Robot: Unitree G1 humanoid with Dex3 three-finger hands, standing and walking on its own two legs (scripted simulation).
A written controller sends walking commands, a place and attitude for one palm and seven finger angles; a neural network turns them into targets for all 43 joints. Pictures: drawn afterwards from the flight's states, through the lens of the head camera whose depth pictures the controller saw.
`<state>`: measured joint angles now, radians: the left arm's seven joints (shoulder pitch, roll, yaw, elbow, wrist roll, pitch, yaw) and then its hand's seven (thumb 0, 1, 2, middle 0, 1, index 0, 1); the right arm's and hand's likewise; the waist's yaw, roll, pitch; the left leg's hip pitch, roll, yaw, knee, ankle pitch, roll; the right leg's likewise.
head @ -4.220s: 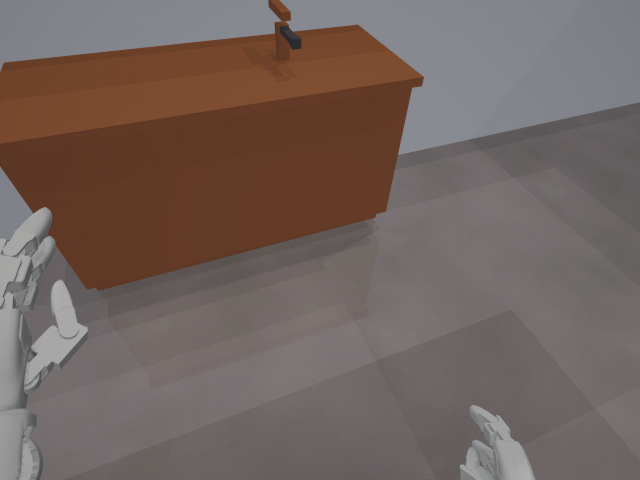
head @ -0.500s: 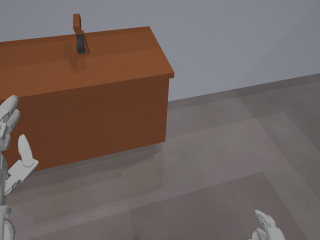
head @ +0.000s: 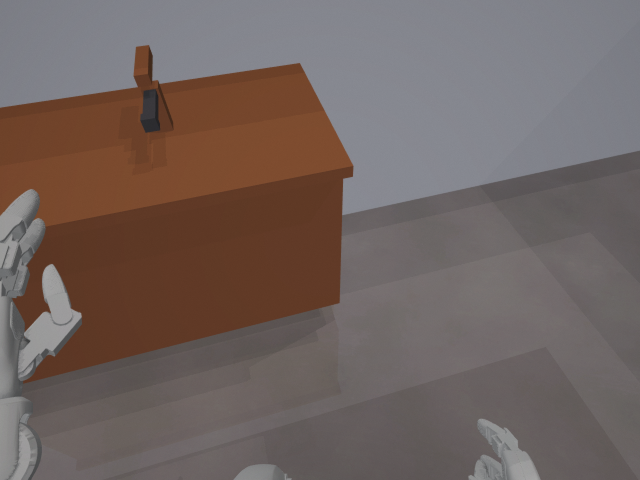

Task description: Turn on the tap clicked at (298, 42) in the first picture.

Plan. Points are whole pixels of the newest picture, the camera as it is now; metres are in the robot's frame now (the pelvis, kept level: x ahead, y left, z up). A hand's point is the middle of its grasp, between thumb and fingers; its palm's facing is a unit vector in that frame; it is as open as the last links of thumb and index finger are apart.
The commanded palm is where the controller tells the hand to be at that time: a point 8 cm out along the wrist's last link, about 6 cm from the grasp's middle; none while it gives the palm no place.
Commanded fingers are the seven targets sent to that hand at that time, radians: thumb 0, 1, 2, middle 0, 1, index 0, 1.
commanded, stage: take the last steps up to it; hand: left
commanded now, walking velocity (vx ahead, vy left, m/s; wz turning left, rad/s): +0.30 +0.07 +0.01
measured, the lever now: (150, 122) +0.71 +0.40 +0.05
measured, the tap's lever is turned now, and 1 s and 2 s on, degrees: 0 0 0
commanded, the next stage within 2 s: come to a stop and stand still in 0.98 s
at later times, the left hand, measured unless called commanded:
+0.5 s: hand (128, 212) +0.34 +0.23 +0.18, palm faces +0.37 -0.80 -0.47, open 7.5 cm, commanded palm +0.29 +0.28 +0.19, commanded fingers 0.00 0.90 0.90 -0.20 -0.30 -0.20 -0.30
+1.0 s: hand (164, 140) +0.47 +0.24 +0.19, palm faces +0.38 -0.83 -0.40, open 7.5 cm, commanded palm +0.40 +0.28 +0.19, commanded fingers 0.00 0.90 0.90 -0.20 -0.30 -0.20 -0.30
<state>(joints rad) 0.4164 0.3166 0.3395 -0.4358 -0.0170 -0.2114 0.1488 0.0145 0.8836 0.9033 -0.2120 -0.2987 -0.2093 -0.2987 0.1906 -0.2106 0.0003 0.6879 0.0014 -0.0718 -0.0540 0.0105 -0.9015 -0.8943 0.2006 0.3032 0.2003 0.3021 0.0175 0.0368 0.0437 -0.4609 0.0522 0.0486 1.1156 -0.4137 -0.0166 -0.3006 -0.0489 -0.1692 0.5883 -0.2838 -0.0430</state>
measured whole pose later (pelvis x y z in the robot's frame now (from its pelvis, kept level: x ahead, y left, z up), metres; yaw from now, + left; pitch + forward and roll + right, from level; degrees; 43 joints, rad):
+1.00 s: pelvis +0.23 +0.00 +0.00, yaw -1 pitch +1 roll +0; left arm 0.44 0.38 0.38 -0.51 -0.03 -0.21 0.17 0.02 0.89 0.90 -0.21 -0.30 -0.21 -0.30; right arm 0.18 -0.17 -0.01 0.59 0.01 -0.10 -0.06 0.01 -0.91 -0.90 0.19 0.30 0.19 0.30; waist -0.02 -0.02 0.04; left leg -0.28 0.05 0.12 0.53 -0.26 0.01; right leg -0.40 -0.05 -0.08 0.93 -0.48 0.01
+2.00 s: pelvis +0.24 -0.01 +0.01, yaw -4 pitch -1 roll +0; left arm 0.45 0.38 0.33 -0.40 -0.03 -0.18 0.09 0.01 0.88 0.90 -0.22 -0.30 -0.21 -0.30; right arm 0.27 -0.23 0.00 0.59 0.00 -0.13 -0.06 0.01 -0.90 -0.89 0.20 0.30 0.20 0.30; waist 0.02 0.00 0.03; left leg -0.26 0.02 0.06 0.44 -0.17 0.01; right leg -0.24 0.02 -0.03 0.45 -0.21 -0.02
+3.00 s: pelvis +0.28 +0.02 +0.02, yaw -3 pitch +0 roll -1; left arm 0.43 0.36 0.33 -0.47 -0.05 -0.16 0.12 0.02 0.89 0.90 -0.21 -0.30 -0.21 -0.30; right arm 0.20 -0.20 0.02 0.58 0.00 -0.08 -0.05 0.01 -0.90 -0.89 0.20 0.30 0.20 0.30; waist 0.02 -0.02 0.03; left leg -0.22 -0.02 0.04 0.42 -0.21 0.05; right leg -0.15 -0.02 -0.04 0.35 -0.21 0.02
